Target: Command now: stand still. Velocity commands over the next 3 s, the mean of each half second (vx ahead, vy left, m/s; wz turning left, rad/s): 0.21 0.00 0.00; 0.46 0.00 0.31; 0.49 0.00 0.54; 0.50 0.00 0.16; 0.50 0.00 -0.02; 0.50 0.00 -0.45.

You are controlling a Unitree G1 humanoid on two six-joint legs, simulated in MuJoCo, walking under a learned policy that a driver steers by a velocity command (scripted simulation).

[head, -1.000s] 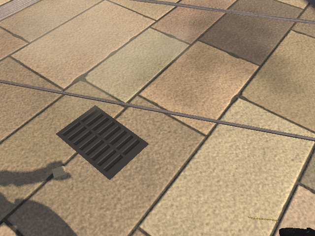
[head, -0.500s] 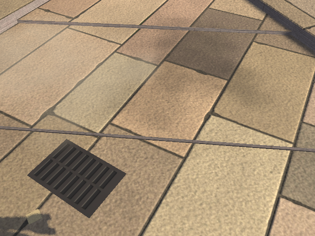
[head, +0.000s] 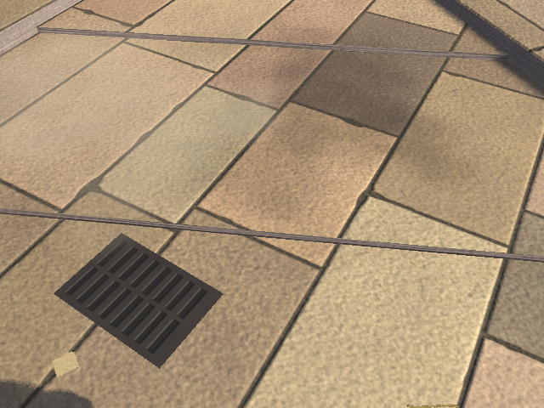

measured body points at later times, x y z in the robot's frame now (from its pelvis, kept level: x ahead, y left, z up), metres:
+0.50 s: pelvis +0.06 -0.03 -0.03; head +0.05 -0.05 +0.42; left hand -0.03 +0.21 -0.16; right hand +0.14 -0.28 -0.18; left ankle +0.04 +0.11 -0.69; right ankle -0.02 -0.11 -0.75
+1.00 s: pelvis +0.35 +0.01 -0.17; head +0.40 +0.01 +0.28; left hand +0.27 +0.24 -0.30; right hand +0.54 -0.18 -0.31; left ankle +0.40 +0.07 -0.89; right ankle +0.26 -0.16 -0.72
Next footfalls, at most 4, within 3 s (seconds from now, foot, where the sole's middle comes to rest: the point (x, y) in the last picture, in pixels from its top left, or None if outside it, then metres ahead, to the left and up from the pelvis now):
0.88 left None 0.43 0.08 -0.93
1.28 right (302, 358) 0.73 -0.06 -0.93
1.80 left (183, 334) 0.81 0.29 -0.93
2.28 right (204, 224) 1.21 0.26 -0.89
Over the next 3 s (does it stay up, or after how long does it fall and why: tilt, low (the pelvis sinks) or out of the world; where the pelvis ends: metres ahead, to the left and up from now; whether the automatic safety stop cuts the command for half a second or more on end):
stays up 1.19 0.41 -0.15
